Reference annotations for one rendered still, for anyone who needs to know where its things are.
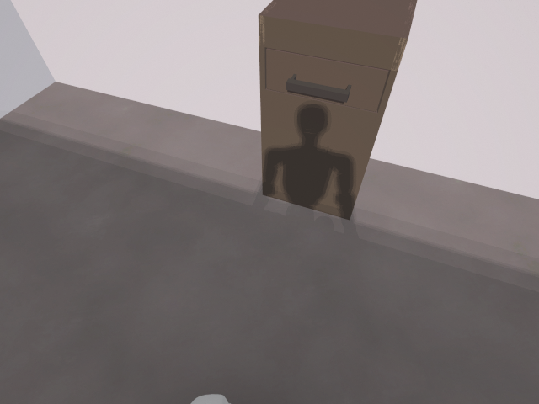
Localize cabinet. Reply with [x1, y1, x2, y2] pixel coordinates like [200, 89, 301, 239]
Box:
[259, 0, 417, 220]

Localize handle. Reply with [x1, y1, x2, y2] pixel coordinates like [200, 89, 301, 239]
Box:
[286, 74, 351, 103]

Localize drawer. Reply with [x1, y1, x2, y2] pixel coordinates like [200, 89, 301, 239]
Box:
[266, 48, 389, 112]

